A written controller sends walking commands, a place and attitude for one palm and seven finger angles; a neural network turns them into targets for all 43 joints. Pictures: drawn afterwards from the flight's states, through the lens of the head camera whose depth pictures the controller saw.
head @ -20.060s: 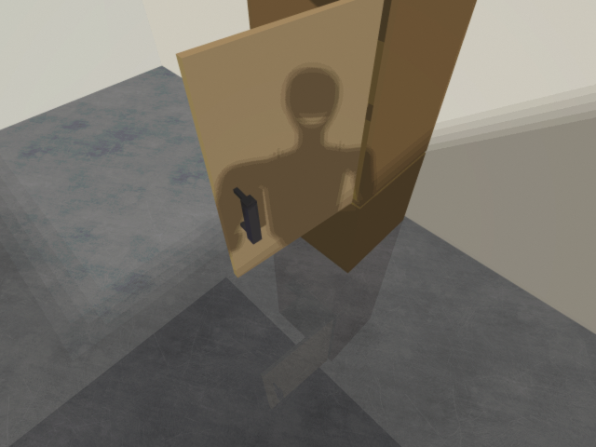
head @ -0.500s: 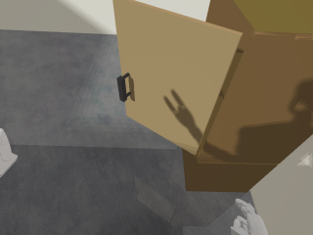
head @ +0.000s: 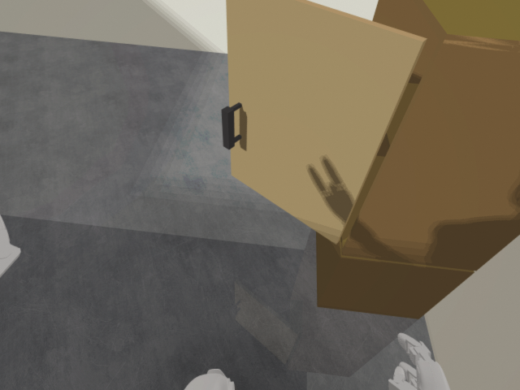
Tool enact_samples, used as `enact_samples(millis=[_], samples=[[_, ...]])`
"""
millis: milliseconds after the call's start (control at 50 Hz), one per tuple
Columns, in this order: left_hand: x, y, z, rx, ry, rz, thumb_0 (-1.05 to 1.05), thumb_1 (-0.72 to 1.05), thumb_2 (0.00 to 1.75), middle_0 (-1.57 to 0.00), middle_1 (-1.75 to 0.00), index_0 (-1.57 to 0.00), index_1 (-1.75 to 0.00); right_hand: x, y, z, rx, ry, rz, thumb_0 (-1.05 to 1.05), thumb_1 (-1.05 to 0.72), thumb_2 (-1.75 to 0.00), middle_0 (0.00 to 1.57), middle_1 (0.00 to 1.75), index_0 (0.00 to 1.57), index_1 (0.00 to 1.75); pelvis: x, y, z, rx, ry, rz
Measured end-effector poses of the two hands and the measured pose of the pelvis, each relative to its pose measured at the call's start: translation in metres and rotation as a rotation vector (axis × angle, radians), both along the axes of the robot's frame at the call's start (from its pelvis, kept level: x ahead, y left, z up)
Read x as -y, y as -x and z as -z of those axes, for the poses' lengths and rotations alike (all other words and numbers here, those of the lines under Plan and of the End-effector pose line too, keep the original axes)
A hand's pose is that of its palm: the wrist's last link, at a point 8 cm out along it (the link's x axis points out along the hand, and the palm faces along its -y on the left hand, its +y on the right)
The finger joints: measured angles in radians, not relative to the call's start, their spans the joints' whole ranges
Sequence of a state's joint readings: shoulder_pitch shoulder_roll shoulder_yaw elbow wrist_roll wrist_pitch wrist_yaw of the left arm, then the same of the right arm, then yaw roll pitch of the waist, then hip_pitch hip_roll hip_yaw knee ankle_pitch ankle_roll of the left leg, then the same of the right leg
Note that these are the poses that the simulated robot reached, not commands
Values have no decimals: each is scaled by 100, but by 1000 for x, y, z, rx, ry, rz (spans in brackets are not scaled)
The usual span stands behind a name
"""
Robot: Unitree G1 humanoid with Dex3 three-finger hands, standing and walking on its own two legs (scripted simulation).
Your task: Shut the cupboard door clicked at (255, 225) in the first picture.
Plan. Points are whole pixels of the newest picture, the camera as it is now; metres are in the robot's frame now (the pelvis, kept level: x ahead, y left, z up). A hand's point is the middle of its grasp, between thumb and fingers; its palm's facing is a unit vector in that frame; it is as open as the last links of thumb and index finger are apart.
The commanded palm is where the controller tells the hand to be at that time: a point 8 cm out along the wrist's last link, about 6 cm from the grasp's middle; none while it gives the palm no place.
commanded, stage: step back with the hand held close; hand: left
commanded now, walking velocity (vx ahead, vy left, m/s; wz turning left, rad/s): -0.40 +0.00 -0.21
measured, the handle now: (233, 125) +0.79 +0.11 -0.07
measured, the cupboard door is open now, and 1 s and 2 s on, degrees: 56 56 56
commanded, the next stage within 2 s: stop stepping back and stand still in 0.20 s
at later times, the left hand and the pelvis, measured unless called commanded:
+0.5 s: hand out of the picture +0.12 +0.25 +0.18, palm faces +0.32 -0.87 -0.37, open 7.4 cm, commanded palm +0.06 +0.29 +0.21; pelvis -0.12 +0.02 +0.01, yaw -8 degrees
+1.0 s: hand out of the picture +0.06 +0.25 +0.19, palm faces +0.29 -0.86 -0.41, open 7.4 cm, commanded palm +0.03 +0.30 +0.21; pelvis -0.17 +0.03 +0.02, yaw -11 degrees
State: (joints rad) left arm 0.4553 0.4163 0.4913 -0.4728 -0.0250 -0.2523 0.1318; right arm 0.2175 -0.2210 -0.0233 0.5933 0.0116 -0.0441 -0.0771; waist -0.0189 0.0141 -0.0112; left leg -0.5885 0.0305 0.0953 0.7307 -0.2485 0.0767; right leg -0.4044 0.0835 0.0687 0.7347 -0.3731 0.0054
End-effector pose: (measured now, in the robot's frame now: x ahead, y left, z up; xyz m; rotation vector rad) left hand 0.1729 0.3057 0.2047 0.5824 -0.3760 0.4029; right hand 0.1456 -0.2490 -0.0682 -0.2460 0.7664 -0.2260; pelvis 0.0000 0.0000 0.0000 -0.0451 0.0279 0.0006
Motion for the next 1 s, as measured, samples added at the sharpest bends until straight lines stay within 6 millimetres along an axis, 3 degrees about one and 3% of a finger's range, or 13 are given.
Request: enact_samples(millis=[80, 160, 240, 320, 400, 500, 560, 660, 760, 840, 900, 1000], samples=[[7, 22, 6, -40, 49, 14, 1, 89, 90, -21, -30, -21, -30, -10, 5, -6, -18, -13, -45, 1, -90, -90, 20, 30, 20, 30, 0, 15, -7, -2, -20, 0], [7, 37, -5, -6, 32, 67, 1, 89, 90, -22, -30, -21, -30, -19, 10, -19, 14, 11, -42, 1, -90, -90, 21, 30, 20, 30, -9, 22, -11, -11, -20, 12], [-10, 46, -17, 55, -22, 83, 1, 89, 90, -22, -30, -22, -30, -28, 16, -31, 91, 23, -20, 1, -90, -90, 20, 30, 20, 30, -20, 41, -11, 13, -6, 32], [-31, 55, -16, 22, 4, 31, 1, 89, 90, -22, -30, -22, -30, -38, 33, -40, 140, 7, -13, 1, -90, -90, 20, 30, 20, 30, -26, 60, -15, 5, 36, 56], [-28, 71, -2, -27, 99, 35, 1, 89, 90, -21, -30, -21, -30, -43, 61, -43, 137, -19, -14, 1, -90, -90, 20, 30, 20, 30, -26, 80, -20, -34, 42, 101], [9, 94, 11, -67, 129, 142, 1, 90, 90, -21, -30, -21, -30, -38, 106, -33, 111, -26, -34, 1, -90, -90, 21, 30, 20, 30, -17, 121, -13, -68, -31, 145], [23, 105, 3, -56, 109, 210, 1, 89, 90, -21, -30, -21, -30, -30, 142, -22, 44, -17, 4, 1, -90, -90, 21, 30, 20, 30, -18, 138, -13, -34, -4, 160], [16, 114, -28, 75, 23, 225, 1, 89, 90, -22, -30, -22, -30, -14, 200, -13, -10, -5, 156, 1, -90, -90, 21, 30, 20, 30, -19, 135, -11, 16, -24, 174], [0, 105, -19, 32, 59, 144, 1, 89, 90, -22, -30, -21, -30, -5, 241, -2, -6, -6, 254, 1, -90, -90, 20, 30, 20, 30, -26, 152, -9, 41, -36, 188], [5, 118, 2, -117, 73, 136, 1, 89, 90, -21, -30, -21, -30, -7, 268, 4, -53, -41, 260, 1, -90, -90, 20, 30, 20, 30, -26, 171, -15, 37, -29, 169], [13, 139, 8, -160, 94, 167, 1, 89, 90, -21, -30, -21, -30, -11, 283, 0, -121, -48, 247, 1, -90, -90, 20, 30, 20, 30, -25, 171, -23, 31, -50, 206], [12, 146, 0, -73, 77, 181, 1, 89, 90, -22, -30, -22, -30, -13, 280, -5, -132, 12, 196, 1, -90, -90, 20, 30, 20, 30, -30, 168, -21, 33, -41, 185]])
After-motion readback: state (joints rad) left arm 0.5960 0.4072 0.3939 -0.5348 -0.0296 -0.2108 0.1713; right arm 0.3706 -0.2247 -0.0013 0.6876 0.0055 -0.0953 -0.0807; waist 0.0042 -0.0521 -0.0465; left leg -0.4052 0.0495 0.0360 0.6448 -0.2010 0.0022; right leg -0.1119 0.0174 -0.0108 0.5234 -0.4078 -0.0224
